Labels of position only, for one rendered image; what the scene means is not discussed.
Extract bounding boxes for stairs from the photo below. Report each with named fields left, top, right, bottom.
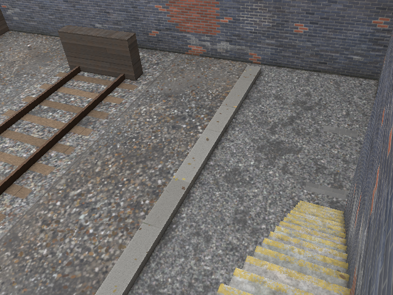
left=216, top=201, right=351, bottom=295

